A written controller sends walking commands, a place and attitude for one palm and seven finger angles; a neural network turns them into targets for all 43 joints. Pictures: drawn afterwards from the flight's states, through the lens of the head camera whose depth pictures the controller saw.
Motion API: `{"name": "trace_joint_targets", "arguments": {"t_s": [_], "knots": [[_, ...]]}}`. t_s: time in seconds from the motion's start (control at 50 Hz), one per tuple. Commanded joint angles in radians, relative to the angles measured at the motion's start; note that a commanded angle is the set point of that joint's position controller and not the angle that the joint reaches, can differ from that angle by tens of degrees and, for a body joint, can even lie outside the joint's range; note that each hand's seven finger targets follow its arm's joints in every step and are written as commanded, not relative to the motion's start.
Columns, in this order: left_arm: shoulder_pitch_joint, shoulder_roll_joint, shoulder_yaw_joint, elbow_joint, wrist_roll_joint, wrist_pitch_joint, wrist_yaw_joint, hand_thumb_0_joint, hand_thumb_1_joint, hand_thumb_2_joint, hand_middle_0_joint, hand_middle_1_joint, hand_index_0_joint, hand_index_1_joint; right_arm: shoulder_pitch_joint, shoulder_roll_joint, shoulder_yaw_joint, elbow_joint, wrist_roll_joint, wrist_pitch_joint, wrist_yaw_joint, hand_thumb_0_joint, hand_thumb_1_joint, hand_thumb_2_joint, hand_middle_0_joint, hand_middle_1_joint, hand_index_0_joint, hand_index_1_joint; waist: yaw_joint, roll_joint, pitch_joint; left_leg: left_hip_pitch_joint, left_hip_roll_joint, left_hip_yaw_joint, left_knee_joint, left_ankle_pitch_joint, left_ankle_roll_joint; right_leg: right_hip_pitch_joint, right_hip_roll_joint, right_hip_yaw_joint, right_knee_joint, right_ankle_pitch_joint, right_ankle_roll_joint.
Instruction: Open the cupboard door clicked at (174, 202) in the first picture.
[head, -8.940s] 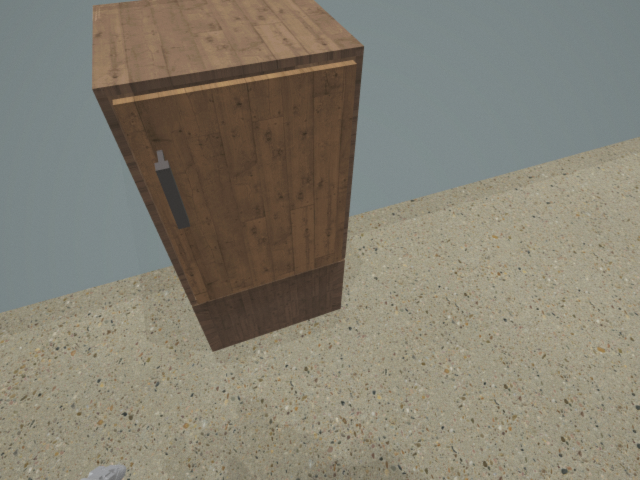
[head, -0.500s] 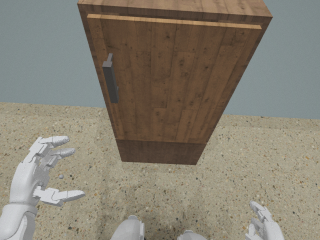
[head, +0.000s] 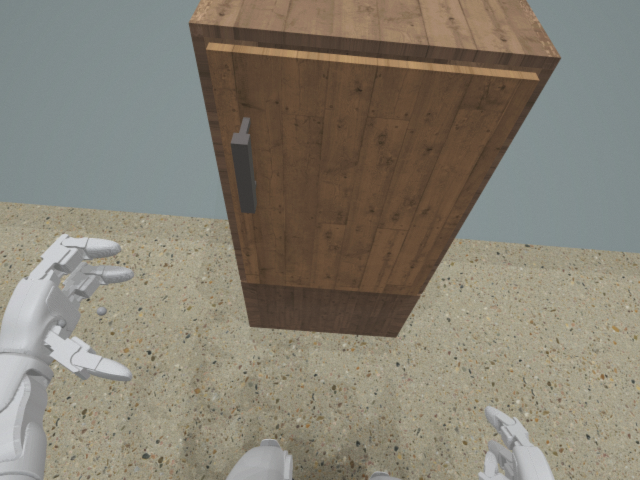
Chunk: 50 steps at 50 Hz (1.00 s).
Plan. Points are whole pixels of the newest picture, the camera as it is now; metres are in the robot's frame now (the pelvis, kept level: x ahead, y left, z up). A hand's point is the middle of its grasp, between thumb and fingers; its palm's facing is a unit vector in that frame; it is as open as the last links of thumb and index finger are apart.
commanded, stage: raise the hand with hooked fingers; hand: left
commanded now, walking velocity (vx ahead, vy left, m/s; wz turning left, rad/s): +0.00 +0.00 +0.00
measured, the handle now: (247, 167) +0.55 +0.15 +0.04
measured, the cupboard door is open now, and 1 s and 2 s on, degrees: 0 0 0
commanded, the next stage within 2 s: move the hooked fingers beside the handle in 0.50 s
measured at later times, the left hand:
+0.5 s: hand (118, 305) +0.29 +0.26 +0.05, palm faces +0.03 -1.00 -0.04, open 14.0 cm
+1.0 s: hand (143, 271) +0.34 +0.24 +0.05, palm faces +0.02 -1.00 -0.02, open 14.0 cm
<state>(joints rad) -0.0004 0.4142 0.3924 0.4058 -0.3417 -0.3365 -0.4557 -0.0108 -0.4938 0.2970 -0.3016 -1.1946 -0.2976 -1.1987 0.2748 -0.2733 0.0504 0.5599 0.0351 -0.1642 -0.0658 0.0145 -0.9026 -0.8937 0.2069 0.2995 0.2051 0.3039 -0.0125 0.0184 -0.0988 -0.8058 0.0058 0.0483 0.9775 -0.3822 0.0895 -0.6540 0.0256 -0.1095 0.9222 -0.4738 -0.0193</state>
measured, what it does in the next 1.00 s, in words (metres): stands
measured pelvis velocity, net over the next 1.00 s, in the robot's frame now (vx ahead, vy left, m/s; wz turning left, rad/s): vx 0.01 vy -0.02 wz -0.01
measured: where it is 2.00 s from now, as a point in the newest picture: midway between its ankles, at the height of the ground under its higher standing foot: outside the picture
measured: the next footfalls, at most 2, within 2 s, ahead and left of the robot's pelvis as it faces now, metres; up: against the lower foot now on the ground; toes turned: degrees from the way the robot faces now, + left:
none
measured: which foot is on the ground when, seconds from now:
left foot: down 0.00-1.00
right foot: down 0.00-1.00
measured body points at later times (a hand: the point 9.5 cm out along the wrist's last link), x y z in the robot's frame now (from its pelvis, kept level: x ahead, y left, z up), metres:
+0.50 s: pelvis +0.01 -0.01 +0.00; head +0.06 +0.00 +0.45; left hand +0.29 +0.31 +0.06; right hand +0.15 -0.27 -0.08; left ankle +0.06 +0.06 -0.68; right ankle -0.01 -0.12 -0.68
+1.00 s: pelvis +0.01 -0.02 +0.00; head +0.08 -0.01 +0.44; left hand +0.33 +0.30 +0.06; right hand +0.14 -0.29 -0.09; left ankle +0.06 +0.06 -0.68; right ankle -0.01 -0.12 -0.68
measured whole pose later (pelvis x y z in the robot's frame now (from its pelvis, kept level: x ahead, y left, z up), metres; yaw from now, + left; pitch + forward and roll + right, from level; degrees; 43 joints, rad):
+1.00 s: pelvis +0.01 -0.02 +0.00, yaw +0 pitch +14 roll -3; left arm -0.20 0.44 0.42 0.62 -0.32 -0.34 -0.48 -0.01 -0.50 0.30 -0.30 -1.20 -0.30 -1.20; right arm 0.29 -0.29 0.04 0.59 0.04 -0.14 -0.07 0.01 -0.90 -0.89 0.21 0.30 0.20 0.30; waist -0.04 0.02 -0.11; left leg -0.85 0.03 0.04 1.00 -0.40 0.06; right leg -0.71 0.05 -0.11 0.96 -0.50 -0.05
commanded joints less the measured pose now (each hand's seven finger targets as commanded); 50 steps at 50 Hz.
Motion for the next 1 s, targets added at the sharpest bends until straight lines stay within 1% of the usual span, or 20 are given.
{"name": "trace_joint_targets", "arguments": {"t_s": [0.0,0.06,0.18,0.22,0.24,0.26,0.3,0.32,0.42,0.44,0.52,0.58,0.6,0.66,0.72,0.74,0.78,0.86,0.9,0.98], "knots": [[-0.201,0.233,0.085,-0.146,-0.034,-0.052,-0.02,0.0,-0.5,0.3,-0.3,-1.2,-0.3,-1.2,0.0,-0.175,-0.078,-0.132,0.009,-0.048,-0.014,0.0,-0.9,-0.9,0.2,0.3,0.2,0.3,-0.004,0.106,-0.226,0.383,0.035,-0.194,-0.225,0.079,-0.087,-0.097,0.027,0.035,-0.124,0.099,-0.021],[-0.173,0.229,0.081,-0.148,-0.036,-0.053,-0.03,0.0,-0.5,0.3,-0.3,-1.2,-0.3,-1.2,0.011,-0.178,-0.083,-0.138,0.009,-0.051,-0.007,0.0,-0.9,-0.9,0.2,0.3,0.2,0.3,0.005,0.101,-0.256,0.396,0.034,-0.188,-0.212,0.154,-0.089,-0.082,0.029,0.034,-0.121,0.13,-0.022],[-0.172,0.248,0.11,-0.159,-0.041,-0.069,-0.014,0.0,-0.5,0.3,-0.3,-1.2,-0.3,-1.2,0.012,-0.176,-0.087,-0.139,0.005,-0.045,0.0,0.0,-0.9,-0.9,0.2,0.3,0.2,0.3,0.004,0.091,-0.238,0.361,0.028,-0.166,-0.199,0.14,-0.079,-0.077,0.03,0.04,-0.123,0.13,-0.019],[-0.182,0.251,0.11,-0.177,-0.039,-0.078,-0.007,0.0,-0.5,0.3,-0.3,-1.2,-0.3,-1.2,0.01,-0.174,-0.086,-0.14,0.005,-0.046,0.0,0.0,-0.9,-0.9,0.2,0.3,0.2,0.3,0.004,0.121,-0.255,0.364,0.026,-0.161,-0.195,0.143,-0.077,-0.073,0.027,0.044,-0.12,0.132,-0.018],[-0.185,0.264,0.123,-0.176,-0.04,-0.08,-0.004,0.0,-0.5,0.3,-0.3,-1.2,-0.3,-1.2,0.014,-0.175,-0.087,-0.136,0.002,-0.045,-0.002,0.0,-0.9,-0.9,0.2,0.3,0.2,0.3,0.004,0.099,-0.254,0.354,0.025,-0.158,-0.186,0.164,-0.076,-0.059,0.03,0.047,-0.119,0.148,-0.021],[-0.172,0.249,0.113,-0.168,-0.041,-0.081,-0.006,0.0,-0.5,0.3,-0.3,-1.2,-0.3,-1.2,0.017,-0.173,-0.087,-0.137,0.005,-0.044,-0.002,0.0,-0.9,-0.9,0.2,0.3,0.2,0.3,0.0,0.083,-0.256,0.351,0.024,-0.149,-0.18,0.181,-0.072,-0.055,0.03,0.048,-0.122,0.16,-0.017],[-0.179,0.25,0.107,-0.181,-0.038,-0.087,-0.007,0.0,-0.5,0.3,-0.3,-1.2,-0.3,-1.2,0.012,-0.17,-0.086,-0.134,0.005,-0.045,0.0,0.0,-0.9,-0.9,0.2,0.3,0.2,0.3,0.001,0.121,-0.268,0.352,0.023,-0.142,-0.173,0.18,-0.071,-0.056,0.027,0.052,-0.12,0.158,-0.015],[-0.174,0.247,0.107,-0.176,-0.037,-0.085,-0.005,0.0,-0.5,0.3,-0.3,-1.2,-0.3,-1.2,0.013,-0.17,-0.086,-0.134,0.006,-0.043,-0.002,0.0,-0.9,-0.9,0.2,0.3,0.2,0.3,-0.002,0.103,-0.267,0.35,0.024,-0.143,-0.173,0.179,-0.069,-0.057,0.028,0.051,-0.119,0.159,-0.014],[-0.179,0.248,0.103,-0.174,-0.039,-0.081,-0.011,0.0,-0.5,0.3,-0.3,-1.2,-0.3,-1.2,0.004,-0.165,-0.082,-0.132,0.009,-0.045,-0.005,0.0,-0.9,-0.9,0.2,0.3,0.2,0.3,0.0,0.115,-0.26,0.34,0.021,-0.136,-0.169,0.178,-0.066,-0.047,0.026,0.056,-0.124,0.165,-0.015],[-0.181,0.253,0.11,-0.165,-0.042,-0.078,-0.011,0.0,-0.5,0.3,-0.3,-1.2,-0.3,-1.2,0.009,-0.166,-0.082,-0.129,0.007,-0.043,-0.007,0.0,-0.9,-0.9,0.2,0.3,0.2,0.3,-0.003,0.078,-0.252,0.322,0.019,-0.132,-0.162,0.183,-0.061,-0.032,0.029,0.061,-0.127,0.181,-0.015],[-0.194,0.235,0.093,-0.17,-0.043,-0.077,-0.015,0.0,-0.5,0.3,-0.3,-1.2,-0.3,-1.2,-0.001,-0.162,-0.081,-0.129,0.013,-0.045,-0.01,0.0,-0.9,-0.9,0.2,0.3,0.2,0.3,-0.006,0.104,-0.259,0.32,0.018,-0.126,-0.16,0.16,-0.059,-0.044,0.024,0.065,-0.129,0.164,-0.01],[-0.18,0.237,0.096,-0.14,-0.04,-0.069,-0.016,0.0,-0.5,0.3,-0.3,-1.2,-0.3,-1.2,0.0,-0.161,-0.077,-0.13,0.012,-0.043,-0.01,0.0,-0.9,-0.9,0.2,0.3,0.2,0.3,-0.006,0.061,-0.249,0.292,0.015,-0.118,-0.152,0.162,-0.054,-0.026,0.023,0.07,-0.13,0.178,-0.008],[-0.241,0.234,0.084,-0.143,-0.039,-0.072,-0.014,0.0,-0.5,0.3,-0.3,-1.2,-0.3,-1.2,-0.005,-0.162,-0.076,-0.122,0.013,-0.044,-0.013,0.0,-0.9,-0.9,0.2,0.3,0.2,0.3,-0.018,0.076,-0.239,0.289,0.015,-0.117,-0.147,0.15,-0.053,-0.041,0.022,0.074,-0.131,0.171,-0.007],[-0.299,0.269,0.11,-0.106,-0.034,-0.078,-0.014,0.0,-0.5,0.3,-0.3,-1.2,-0.3,-1.2,0.005,-0.164,-0.075,-0.108,0.011,-0.042,-0.018,0.0,-0.9,-0.9,0.2,0.3,0.2,0.3,-0.022,0.047,-0.253,0.258,0.012,-0.109,-0.128,0.14,-0.049,-0.024,0.018,0.092,-0.13,0.166,-0.004],[-0.38,0.288,0.107,-0.056,-0.023,-0.082,-0.026,0.0,-0.5,0.3,-0.3,-1.2,-0.3,-1.2,0.006,-0.166,-0.073,-0.093,0.012,-0.042,-0.023,0.0,-0.9,-0.9,0.2,0.3,0.2,0.3,-0.028,0.071,-0.254,0.244,0.012,-0.105,-0.116,0.13,-0.048,-0.031,0.013,0.101,-0.127,0.155,-0.004],[-0.389,0.304,0.115,-0.049,-0.02,-0.085,-0.029,0.0,-0.5,0.3,-0.3,-1.2,-0.3,-1.2,0.011,-0.166,-0.073,-0.089,0.01,-0.04,-0.024,0.0,-0.9,-0.9,0.2,0.3,0.2,0.3,-0.02,0.084,-0.268,0.241,0.012,-0.102,-0.106,0.147,-0.048,-0.015,0.013,0.109,-0.123,0.171,-0.008],[-0.384,0.288,0.1,-0.045,-0.016,-0.087,-0.036,0.0,-0.5,0.3,-0.3,-1.2,-0.3,-1.2,0.015,-0.162,-0.075,-0.09,0.012,-0.04,-0.021,0.0,-0.9,-0.9,0.2,0.3,0.2,0.3,-0.015,0.108,-0.307,0.278,0.012,-0.104,-0.111,0.182,-0.049,-0.013,0.013,0.102,-0.116,0.202,-0.008],[-0.414,0.291,0.094,-0.007,-0.012,-0.074,-0.036,0.0,-0.5,0.3,-0.3,-1.2,-0.3,-1.2,0.022,-0.165,-0.074,-0.088,0.013,-0.031,-0.015,0.0,-0.9,-0.9,0.2,0.3,0.2,0.3,-0.02,0.104,-0.297,0.273,0.014,-0.104,-0.105,0.211,-0.048,-0.023,0.015,0.098,-0.109,0.236,-0.008],[-0.409,0.296,0.105,0.024,-0.012,-0.065,-0.027,0.0,-0.5,0.3,-0.3,-1.2,-0.3,-1.2,0.029,-0.168,-0.078,-0.089,0.015,-0.023,-0.014,0.0,-0.9,-0.9,0.2,0.3,0.2,0.3,-0.021,0.059,-0.289,0.251,0.013,-0.1,-0.105,0.202,-0.046,-0.016,0.015,0.1,-0.113,0.236,-0.003],[-0.464,0.287,0.091,0.031,0.002,-0.069,-0.005,0.0,-0.5,0.3,-0.3,-1.2,-0.3,-1.2,0.039,-0.166,-0.081,-0.09,0.013,-0.012,-0.008,0.0,-0.9,-0.9,0.2,0.3,0.2,0.3,-0.025,0.086,-0.298,0.257,0.014,-0.098,-0.105,0.195,-0.047,-0.035,0.015,0.099,-0.107,0.225,-0.002]]}}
